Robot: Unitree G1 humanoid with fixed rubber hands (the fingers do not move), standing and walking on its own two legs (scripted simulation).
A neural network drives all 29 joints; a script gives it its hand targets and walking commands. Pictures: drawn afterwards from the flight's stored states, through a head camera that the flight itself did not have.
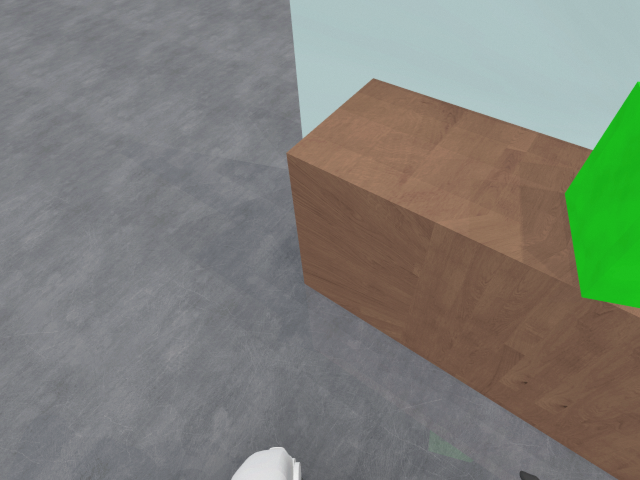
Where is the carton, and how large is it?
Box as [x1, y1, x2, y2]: [565, 82, 639, 307]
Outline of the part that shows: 637,82 565,192 565,197 581,296 639,307 639,82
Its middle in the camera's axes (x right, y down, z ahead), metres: +0.58 -0.06 +0.63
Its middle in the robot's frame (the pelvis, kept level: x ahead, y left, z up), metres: +0.54 -0.53 -0.02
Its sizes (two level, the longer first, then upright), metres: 0.259 0.194 0.256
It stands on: a pedestal, 0.62 m high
